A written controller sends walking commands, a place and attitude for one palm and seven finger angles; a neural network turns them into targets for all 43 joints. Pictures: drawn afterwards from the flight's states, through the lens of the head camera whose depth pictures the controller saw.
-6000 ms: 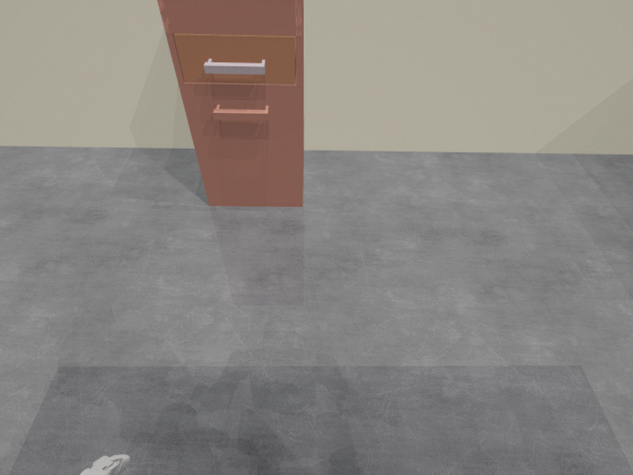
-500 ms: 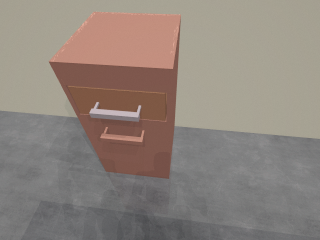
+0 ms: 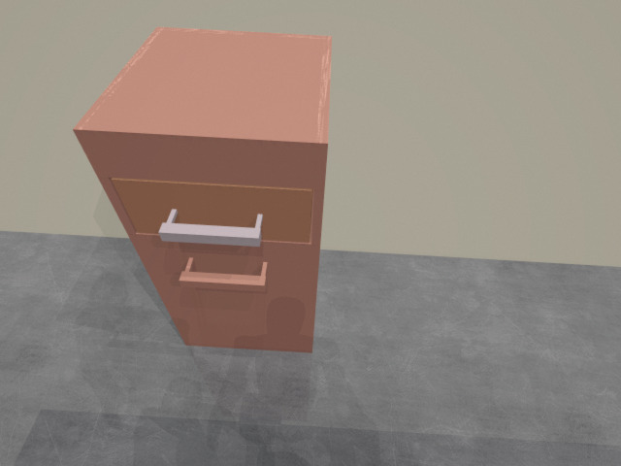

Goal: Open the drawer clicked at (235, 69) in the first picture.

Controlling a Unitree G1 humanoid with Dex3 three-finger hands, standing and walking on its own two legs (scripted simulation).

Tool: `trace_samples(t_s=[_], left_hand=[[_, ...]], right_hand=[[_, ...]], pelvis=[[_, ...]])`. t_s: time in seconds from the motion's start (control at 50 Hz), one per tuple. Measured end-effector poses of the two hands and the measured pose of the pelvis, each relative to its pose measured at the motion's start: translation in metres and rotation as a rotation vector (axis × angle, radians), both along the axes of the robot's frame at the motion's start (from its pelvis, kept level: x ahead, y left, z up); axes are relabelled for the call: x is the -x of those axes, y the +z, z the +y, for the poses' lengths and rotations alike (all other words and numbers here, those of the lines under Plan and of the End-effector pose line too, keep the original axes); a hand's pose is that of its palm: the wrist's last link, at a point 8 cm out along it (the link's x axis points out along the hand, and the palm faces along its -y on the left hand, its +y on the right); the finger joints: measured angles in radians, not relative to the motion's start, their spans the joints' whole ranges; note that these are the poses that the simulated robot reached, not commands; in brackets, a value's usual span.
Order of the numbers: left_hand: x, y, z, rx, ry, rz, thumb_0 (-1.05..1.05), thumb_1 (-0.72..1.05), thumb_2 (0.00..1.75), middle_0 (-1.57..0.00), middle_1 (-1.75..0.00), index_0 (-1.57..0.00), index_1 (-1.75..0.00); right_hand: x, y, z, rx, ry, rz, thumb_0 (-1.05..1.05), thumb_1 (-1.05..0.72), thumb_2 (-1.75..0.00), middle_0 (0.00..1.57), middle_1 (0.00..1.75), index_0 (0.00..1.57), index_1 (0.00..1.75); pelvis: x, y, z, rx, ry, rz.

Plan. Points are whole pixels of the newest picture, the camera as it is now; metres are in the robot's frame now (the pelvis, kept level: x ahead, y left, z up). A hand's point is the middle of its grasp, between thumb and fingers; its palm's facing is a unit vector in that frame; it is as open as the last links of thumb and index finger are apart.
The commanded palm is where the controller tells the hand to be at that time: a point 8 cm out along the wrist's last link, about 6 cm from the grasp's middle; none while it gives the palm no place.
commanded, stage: look again from close up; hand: left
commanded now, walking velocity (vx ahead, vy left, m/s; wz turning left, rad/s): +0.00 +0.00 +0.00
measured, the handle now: (213, 225) +0.56 +0.23 -0.10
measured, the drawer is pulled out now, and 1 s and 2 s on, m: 0.00 0.00 0.00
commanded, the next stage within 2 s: raise the hand with hooked fingers in 0.54 s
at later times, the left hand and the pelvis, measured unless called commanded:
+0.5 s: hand out of the picture +0.00 +0.15 -0.18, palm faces +0.01 -0.98 -0.21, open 7.4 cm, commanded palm none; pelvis -0.01 -0.02 -0.01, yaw +0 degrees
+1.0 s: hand (197, 442) +0.16 +0.15 -0.06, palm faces -0.08 -0.29 -0.95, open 8.2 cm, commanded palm +0.12 +0.19 -0.03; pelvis -0.04 -0.05 -0.04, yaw -2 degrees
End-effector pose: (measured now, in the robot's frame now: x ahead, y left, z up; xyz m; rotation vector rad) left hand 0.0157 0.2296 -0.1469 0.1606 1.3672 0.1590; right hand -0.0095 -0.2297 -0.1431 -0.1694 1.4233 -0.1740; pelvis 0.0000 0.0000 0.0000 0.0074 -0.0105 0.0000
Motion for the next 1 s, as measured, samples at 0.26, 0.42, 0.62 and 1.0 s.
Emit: trace_samples(t_s=[0.26,0.42,0.62,1.0], left_hand=[[0.01,0.0,-0.004,-0.03,-0.034,0.001,0.01,0.91,0.9,-0.2,-0.3,-0.2,-0.3],[0.015,0.0,-0.018,-0.019,-0.018,-0.009,0.01,0.91,0.9,-0.19,-0.3,-0.2,-0.3],[0.029,-0.003,-0.04,0.011,-0.002,0.025,0.01,0.91,0.9,-0.2,-0.3,-0.2,-0.3],[-0.131,0.143,-0.063,-0.9,-0.888,-0.838,0.01,0.69,0.8,-0.21,-0.45,-0.21,-0.45]], right_hand=[[0.012,-0.017,0.011,-0.071,0.008,-0.016,0.0,-0.91,-0.9,0.2,0.3,0.2,0.3],[-0.002,-0.018,-0.003,-0.061,0.018,-0.053,0.02,-0.92,-0.9,0.2,0.3,0.2,0.3],[-0.013,-0.011,-0.024,-0.037,0.028,-0.063,0.01,-0.91,-0.9,0.2,0.3,0.2,0.3],[-0.175,0.035,-0.064,0.016,0.176,-0.742,0.01,-0.91,-0.9,0.2,0.3,0.2,0.3]], pelvis=[[0.008,-0.01,-0.004,0.007,0.004,0.004],[0.008,-0.01,-0.014,-0.004,0.001,-0.009],[0.007,-0.007,-0.03,-0.006,0.001,0.0],[0.041,-0.035,-0.052,-0.051,-0.037,0.168]])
